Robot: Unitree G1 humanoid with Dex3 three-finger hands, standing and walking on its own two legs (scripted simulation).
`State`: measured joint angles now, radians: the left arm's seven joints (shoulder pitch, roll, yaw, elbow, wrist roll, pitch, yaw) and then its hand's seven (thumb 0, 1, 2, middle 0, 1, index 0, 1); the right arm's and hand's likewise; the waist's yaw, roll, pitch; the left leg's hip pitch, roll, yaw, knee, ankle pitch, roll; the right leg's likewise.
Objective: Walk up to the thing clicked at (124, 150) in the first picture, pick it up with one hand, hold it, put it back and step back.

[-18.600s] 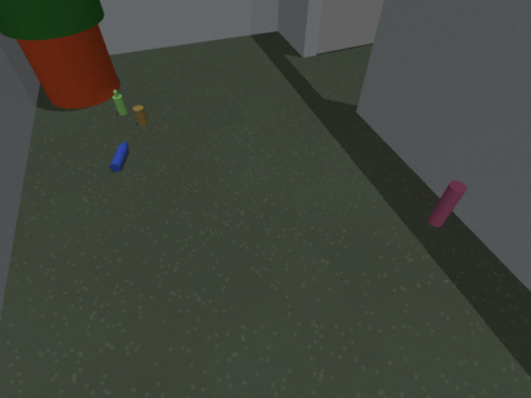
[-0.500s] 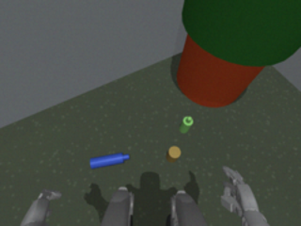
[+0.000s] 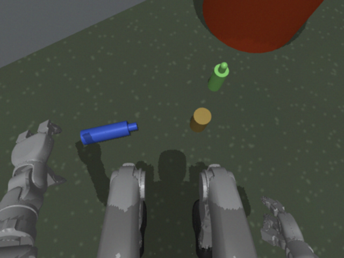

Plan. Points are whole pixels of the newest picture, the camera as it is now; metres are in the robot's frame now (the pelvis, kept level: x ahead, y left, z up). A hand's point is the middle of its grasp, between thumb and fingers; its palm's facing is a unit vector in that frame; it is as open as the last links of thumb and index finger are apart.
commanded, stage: rise first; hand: left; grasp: from above
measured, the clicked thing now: (110, 131) +0.47 +0.25 -0.41
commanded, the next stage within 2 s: none
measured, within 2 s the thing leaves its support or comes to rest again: neither
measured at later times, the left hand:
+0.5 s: hand (66, 146) +0.38 +0.33 -0.24, palm faces -0.42 -0.09 -0.90, open 14.2 cm
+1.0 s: hand (79, 139) +0.41 +0.31 -0.28, palm faces -0.43 -0.13 -0.89, open 14.0 cm
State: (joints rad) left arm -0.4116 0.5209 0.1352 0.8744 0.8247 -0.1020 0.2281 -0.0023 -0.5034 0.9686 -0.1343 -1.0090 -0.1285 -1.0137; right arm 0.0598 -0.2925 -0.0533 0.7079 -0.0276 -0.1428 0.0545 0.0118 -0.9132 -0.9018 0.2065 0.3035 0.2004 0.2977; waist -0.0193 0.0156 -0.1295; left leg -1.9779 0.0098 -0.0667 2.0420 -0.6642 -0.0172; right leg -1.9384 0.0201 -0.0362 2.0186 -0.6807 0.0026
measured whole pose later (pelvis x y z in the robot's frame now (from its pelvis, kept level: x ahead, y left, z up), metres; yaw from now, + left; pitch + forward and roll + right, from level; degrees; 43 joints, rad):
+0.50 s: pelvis -0.01 +0.01 -0.07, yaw -3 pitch +34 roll -7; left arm -0.68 0.65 0.13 1.24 1.18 -0.20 0.42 0.00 -0.54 1.03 -0.10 -0.97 -0.09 -0.98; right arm 0.11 -0.27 -0.02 0.78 -0.10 -0.07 0.09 0.01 -0.89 -0.90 0.21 0.30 0.20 0.30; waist -0.11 -0.01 -0.11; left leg -2.22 0.00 -0.09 2.28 -0.66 0.01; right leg -2.14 0.02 -0.06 2.22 -0.68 0.03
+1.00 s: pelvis +0.00 +0.01 -0.10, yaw -4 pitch +34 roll -6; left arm -0.79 0.67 0.18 1.37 1.16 -0.17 0.45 0.00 -0.50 0.97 -0.11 -1.01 -0.12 -1.00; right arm 0.09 -0.25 0.01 0.79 -0.14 -0.09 0.14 0.01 -0.90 -0.90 0.21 0.30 0.20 0.30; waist -0.14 -0.02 -0.06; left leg -2.28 0.01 -0.11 2.37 -0.70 -0.01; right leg -2.22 0.04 -0.07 2.31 -0.70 0.02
